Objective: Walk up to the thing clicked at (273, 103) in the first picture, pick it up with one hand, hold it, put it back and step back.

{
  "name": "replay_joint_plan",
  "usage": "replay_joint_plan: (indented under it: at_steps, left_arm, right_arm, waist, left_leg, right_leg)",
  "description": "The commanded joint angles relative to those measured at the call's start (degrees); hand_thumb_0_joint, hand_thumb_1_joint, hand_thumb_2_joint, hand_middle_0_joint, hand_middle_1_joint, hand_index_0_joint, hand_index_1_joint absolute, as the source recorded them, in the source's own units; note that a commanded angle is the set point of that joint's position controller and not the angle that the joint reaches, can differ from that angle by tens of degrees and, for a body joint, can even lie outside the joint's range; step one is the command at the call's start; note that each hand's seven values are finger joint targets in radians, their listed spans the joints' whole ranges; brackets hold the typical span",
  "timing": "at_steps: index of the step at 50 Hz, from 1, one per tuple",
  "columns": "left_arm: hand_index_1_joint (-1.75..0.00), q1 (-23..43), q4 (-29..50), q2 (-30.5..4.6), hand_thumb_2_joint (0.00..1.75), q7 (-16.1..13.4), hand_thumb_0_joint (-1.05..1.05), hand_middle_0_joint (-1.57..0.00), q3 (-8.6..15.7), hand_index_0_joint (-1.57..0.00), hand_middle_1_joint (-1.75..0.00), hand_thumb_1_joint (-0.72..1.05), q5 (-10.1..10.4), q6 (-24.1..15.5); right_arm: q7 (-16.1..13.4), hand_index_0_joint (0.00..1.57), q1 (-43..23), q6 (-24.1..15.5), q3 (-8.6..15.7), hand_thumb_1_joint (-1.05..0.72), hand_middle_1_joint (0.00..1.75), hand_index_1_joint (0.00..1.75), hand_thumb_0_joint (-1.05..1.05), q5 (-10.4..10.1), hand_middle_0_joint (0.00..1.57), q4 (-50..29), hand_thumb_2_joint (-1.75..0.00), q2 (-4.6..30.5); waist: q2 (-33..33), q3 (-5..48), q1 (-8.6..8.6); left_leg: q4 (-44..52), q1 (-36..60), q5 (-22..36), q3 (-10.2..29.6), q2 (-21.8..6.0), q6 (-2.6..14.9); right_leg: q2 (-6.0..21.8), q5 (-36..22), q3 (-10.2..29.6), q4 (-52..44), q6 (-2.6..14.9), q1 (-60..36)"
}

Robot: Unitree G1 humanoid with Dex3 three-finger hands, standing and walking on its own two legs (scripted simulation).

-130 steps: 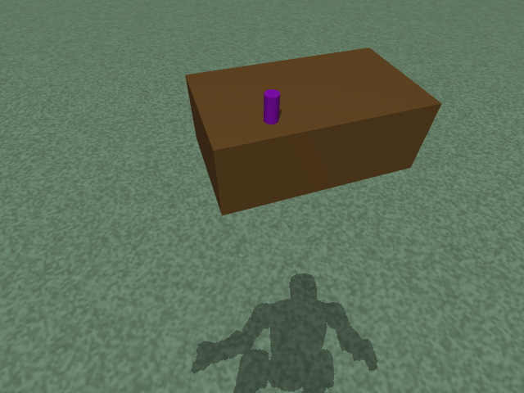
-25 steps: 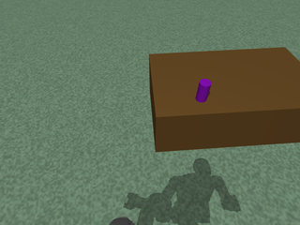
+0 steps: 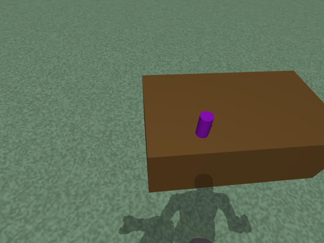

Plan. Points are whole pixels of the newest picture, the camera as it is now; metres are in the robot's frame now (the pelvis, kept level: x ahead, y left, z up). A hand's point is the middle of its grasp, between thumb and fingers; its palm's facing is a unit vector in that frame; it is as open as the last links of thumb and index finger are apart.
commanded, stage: walk up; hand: right
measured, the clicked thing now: (204, 125) +0.70 -0.23 -0.28
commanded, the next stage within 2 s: stand in 2.00 s
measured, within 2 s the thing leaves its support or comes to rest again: neither
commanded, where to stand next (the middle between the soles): +0.24 -0.05 m, yaw +3 degrees
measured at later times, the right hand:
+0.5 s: hand (261, 208) +0.25 -0.30 -0.14, palm faces -0.11 +0.91 -0.40, open 7.4 cm
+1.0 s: hand (262, 208) +0.25 -0.31 -0.15, palm faces -0.10 +0.94 -0.32, open 7.4 cm
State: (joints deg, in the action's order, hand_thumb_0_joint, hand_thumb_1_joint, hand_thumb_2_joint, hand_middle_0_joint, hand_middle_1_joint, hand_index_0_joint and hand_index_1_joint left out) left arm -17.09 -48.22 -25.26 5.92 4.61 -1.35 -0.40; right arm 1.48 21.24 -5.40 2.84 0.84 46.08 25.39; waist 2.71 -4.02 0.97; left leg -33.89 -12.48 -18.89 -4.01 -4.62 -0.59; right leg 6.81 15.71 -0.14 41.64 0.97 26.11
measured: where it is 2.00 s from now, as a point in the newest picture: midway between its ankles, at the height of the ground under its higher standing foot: outside the picture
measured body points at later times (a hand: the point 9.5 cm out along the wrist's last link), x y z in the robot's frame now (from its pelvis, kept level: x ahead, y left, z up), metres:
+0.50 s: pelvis +0.13 -0.05 -0.01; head +0.16 -0.03 +0.44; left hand +0.15 +0.27 -0.14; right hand +0.25 -0.35 -0.11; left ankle +0.21 +0.06 -0.73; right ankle +0.11 -0.17 -0.70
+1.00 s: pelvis +0.16 -0.06 +0.01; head +0.18 -0.07 +0.46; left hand +0.23 +0.26 -0.11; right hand +0.26 -0.36 -0.13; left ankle +0.21 +0.06 -0.73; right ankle +0.18 -0.19 -0.73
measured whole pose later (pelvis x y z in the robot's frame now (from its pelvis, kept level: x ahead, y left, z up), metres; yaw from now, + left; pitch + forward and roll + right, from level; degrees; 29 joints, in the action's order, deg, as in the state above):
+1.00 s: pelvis +0.16 -0.06 +0.01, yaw +4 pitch -3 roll +0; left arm -7.0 -59.7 -21.9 0.2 0.1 -0.2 -2.1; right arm 1.7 7.9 0.4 0.1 0.1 61.0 21.3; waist -1.4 -4.4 0.1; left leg -31.0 -17.0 -11.4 -0.2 -1.0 -0.2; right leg 2.3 16.7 -3.0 31.6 -0.9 12.3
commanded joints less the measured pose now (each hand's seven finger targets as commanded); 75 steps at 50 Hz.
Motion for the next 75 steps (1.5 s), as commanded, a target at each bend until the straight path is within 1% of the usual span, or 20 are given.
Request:
replay_joint_plan:
  at_steps: [1,2,3,4,9,13,18,20,22,23,26,31,32,33,34,35,38,40,51,75]
  left_arm:
    - [-0.3,-8.45,0.94,-11.47,0.9,-1.04,0.0,-0.2,4.8,-0.2,-0.3,0.9,-0.23,-2.46]
    - [-0.3,-12.18,0.02,-14.09,0.9,-1.71,0.0,-0.2,5.89,-0.2,-0.3,0.9,-0.62,-3.2]
    - [-0.3,-12.87,1.73,-18.83,0.9,-2.53,0.0,-0.2,6.37,-0.2,-0.3,0.9,-0.73,-4.13]
    - [-0.3,-9.61,3.04,-20.32,0.9,-2.7,0.0,-0.2,5.86,-0.2,-0.3,0.9,-0.16,-4.12]
    - [-0.3,-2.32,4.07,-14.34,0.9,-3.61,0.0,-0.2,3.82,-0.2,-0.3,0.9,0.91,-4.04]
    - [-0.3,-4.06,4.93,-14.07,0.9,-3.79,0.0,-0.2,3.21,-0.2,-0.3,0.9,0.56,-4.49]
    - [-0.3,0.02,5.35,-12.46,0.9,-5.03,0.0,-0.2,0.9,-0.2,-0.3,0.9,1.4,-3.59]
    - [-0.3,-0.69,5.71,-8.66,0.9,-5.31,0.0,-0.2,-0.99,-0.2,-0.3,0.9,1.75,-3.22]
    - [-0.3,-5.42,4.4,-8.15,0.9,-5.88,0.0,-0.2,-0.71,-0.2,-0.3,0.9,2.45,-1.72]
    - [-0.3,-3.93,2.68,-10.73,0.9,-6.4,0.0,-0.2,-0.14,-0.2,-0.3,0.9,1.69,-1.12]
    - [-0.3,-4.32,0.29,-10.04,0.9,-6.24,0.0,-0.2,0.0,-0.2,-0.3,0.9,1.57,-1.16]
    - [-0.3,-6.34,-4.47,-7.73,0.9,-6.83,0.0,-0.2,0.12,-0.2,-0.3,0.9,0.69,-2.72]
    - [-0.3,-4.84,-4.29,-9.49,0.9,-7.14,0.0,-0.2,0.48,-0.2,-0.3,0.9,0.15,-3.22]
    - [-0.3,-0.57,-2.72,-14.03,0.9,-7.33,0.0,-0.2,1.1,-0.2,-0.3,0.9,-0.66,-3.81]
    - [-0.3,4.73,-2.25,-16.75,0.9,-7.18,0.0,-0.2,1.33,-0.2,-0.3,0.9,-0.33,-3.41]
    - [-0.3,7.75,-1.61,-14.69,0.9,-7.07,0.0,-0.2,0.72,-0.2,-0.3,0.9,-0.11,-3.54]
    - [-0.3,9.04,-3.28,-10.98,0.9,-6.98,0.0,-0.2,-0.81,-0.2,-0.3,0.9,0.56,-3.59]
    - [-0.3,7.93,-4.54,-10.16,0.9,-6.62,0.0,-0.2,-1.1,-0.2,-0.3,0.9,0.91,-3.13]
    - [-0.3,12.68,-9.88,-9.35,0.9,-6.63,0.0,-0.2,-1.8,-0.2,-0.3,0.9,1.62,-2.6]
    - [-0.3,16.17,-14.42,-7.95,0.9,-6.31,0.0,-0.2,-2.03,-0.2,-0.3,0.9,0.82,-2.03]
  right_arm:
    - [-1.0,0.2,-4.57,-0.27,4.35,-0.9,0.3,0.3,0.0,0.29,0.2,-4.44,-0.9,13.48]
    - [-0.98,0.2,-1.91,0.07,2.96,-0.9,0.3,0.3,0.0,0.45,0.2,-4.2,-0.9,9.22]
    - [-1.09,0.2,-1.83,-0.06,1.21,-0.9,0.3,0.3,0.0,-0.37,0.2,-5.8,-0.9,5.02]
    - [-1.91,0.2,-4.96,0.17,2.93,-0.9,0.3,0.3,0.0,0.01,0.2,-5.06,-0.9,10.78]
    - [-0.67,0.2,1.37,-0.1,3.01,-0.9,0.3,0.3,0.0,-0.86,0.2,0.93,-0.9,10.76]
    - [0.48,0.2,-3.19,0.39,2.85,-0.9,0.3,0.3,0.0,0.02,0.2,-0.69,-0.9,8.79]
    - [-0.37,0.2,-2.51,0.58,2.36,-0.9,0.3,0.3,0.0,-0.27,0.2,-0.08,-0.9,6.15]
    - [-1.26,0.2,1.35,0.31,3.6,-0.9,0.3,0.3,0.0,0.15,0.2,1.16,-0.9,10.06]
    - [-1.86,0.2,-0.11,0.35,4.74,-0.9,0.3,0.3,0.0,-0.53,0.2,-1.26,-0.9,16.27]
    - [-1.83,0.2,-1.4,0.83,4.97,-0.9,0.3,0.3,0.0,-1.06,0.2,-0.64,-0.9,15.71]
    - [-2.27,0.2,-8.19,1.49,3.36,-0.9,0.3,0.3,0.0,-0.44,0.2,-1.18,-0.9,12.5]
    - [-1.36,0.2,-13.64,3.61,1.53,-0.9,0.3,0.3,0.0,-0.6,0.2,-0.67,-0.9,9.45]
    - [-1.16,0.2,-13.18,4.12,0.73,-0.9,0.3,0.3,0.0,-1.06,0.2,-0.51,-0.9,6.78]
    - [-0.99,0.2,-13.59,4.67,0.38,-0.9,0.3,0.3,0.0,-1.21,0.2,-0.47,-0.9,4.86]
    - [-1.4,0.2,-14.26,5.14,1.4,-0.9,0.3,0.3,0.0,-0.92,0.2,1.18,-0.9,7.37]
    - [-1.24,0.2,-13.0,5.13,1.72,-0.9,0.3,0.3,0.0,-0.86,0.2,2.67,-0.9,8.01]
    - [-0.9,0.2,-13.25,4.19,1.46,-0.9,0.3,0.3,0.0,-1.02,0.2,5.65,-0.9,7.87]
    - [-0.73,0.2,-15.54,3.82,1.39,-0.9,0.3,0.3,0.0,-0.62,0.2,5.85,-0.9,9.53]
    - [-0.76,0.2,-17.67,3.79,-0.29,-0.9,0.3,0.3,0.0,-0.92,0.2,12.62,-0.9,8.21]
    - [-1.0,0.2,-21.12,4.33,-0.05,-0.9,0.3,0.3,0.0,-0.57,0.2,16.24,-0.9,7.33]
  waist:
    - [-3.95,3.61,-6.05]
    - [8.53,4.22,-7.96]
    - [20.02,3.08,-8.04]
    - [13.09,0.41,-7.92]
    - [9.95,0.44,-2.46]
    - [7.11,0.55,-3.92]
    - [3.35,3.77,-0.86]
    - [-5.68,7.38,1.56]
    - [-12.43,10.21,0.38]
    - [-8.41,8.12,0.25]
    - [-9.83,4.53,-2.09]
    - [-11.59,6.83,-3.85]
    - [-6.24,6.02,-3.79]
    - [2.62,3.13,-2.22]
    - [5.56,0.49,-1.33]
    - [2.15,-0.47,0.15]
    - [1.54,2.54,0.31]
    - [-0.43,5.29,-1.22]
    - [-2.08,7.11,-1.88]
    - [-3.65,7.08,-1.08]
  left_leg:
    - [0.29,-15.95,-13.09,5.15,-5.26,8.77]
    - [-16.02,-21.82,-12.61,0.96,-0.96,6.91]
    - [-31.53,-32.49,-13.42,-0.29,6.44,3.28]
    - [-34.88,-32.48,-12.54,6.86,3.95,2.84]
    - [-23.01,-21.55,-3.0,5.56,-0.02,1.98]
    - [-12.44,-17.81,0.15,2.91,0.57,1.71]
    - [0.38,-2.45,12.27,-0.12,3.87,2.89]
    - [5.55,9.1,16.73,5.66,0.87,5.82]
    - [13.46,10.17,15.91,33.92,-18.68,17.83]
    - [13.77,4.92,11.33,33.89,-18.83,19.31]
    - [11.65,-2.32,9.55,19.49,-11.52,13.93]
    - [3.55,-11.18,6.06,11.73,-6.56,9.07]
    - [0.25,-14.06,1.97,10.01,-4.41,6.34]
    - [-5.07,-16.27,-5.74,6.93,1.34,2.97]
    - [-11.53,-9.91,-10.64,4.92,2.7,2.27]
    - [-10.48,-7.18,-7.46,6.22,1.64,1.93]
    - [1.23,-0.28,6.06,7.63,0.57,3.22]
    - [4.58,-1.15,3.59,12.3,-2.05,4.54]
    - [9.38,0.48,17.53,10.26,-1.95,3.29]
    - [16.24,4.11,15.39,10.6,-2.12,2.05]
  right_leg:
    - [-4.81,1.73,-4.73,-7.16,0.62,-21.43]
    - [-1.11,11.67,2.99,-14.68,1.95,-27.34]
    - [13.18,23.14,30.25,-27.96,6.85,-27.09]
    - [18.64,21.1,38.43,-29.84,12.66,-21.72]
    - [9.55,-0.63,12.32,-23.93,12.42,-14.85]
    - [10.9,-6.87,9.32,-23.09,13.21,-14.49]
    - [8.16,-24.69,1.22,-10.94,9.31,-9.87]
    - [3.33,-18.1,-2.65,0.64,4.62,-3.58]
    - [-5.81,17.72,-2.39,16.92,0.34,3.09]
    - [-3.72,20.82,0.96,19.91,0.59,2.03]
    - [-1.51,15.26,1.66,11.66,1.03,-0.69]
    - [-5.49,-0.37,-2.38,-10.2,0.31,-16.28]
    - [-2.22,-0.28,3.34,-14.7,1.39,-16.97]
    - [7.84,8.21,19.23,-22.14,4.79,-9.94]
    - [13.51,13.26,23.45,-24.07,10.04,-0.5]
    - [12.0,9.93,20.29,-21.82,10.13,0.17]
    - [4.57,-1.97,8.11,-16.48,3.72,-1.76]
    - [0.95,2.21,5.25,-15.53,1.66,-5.32]
    - [1.33,-8.01,2.85,-18.95,1.05,-17.26]
    - [1.65,-7.06,0.92,-26.13,-0.3,-19.82]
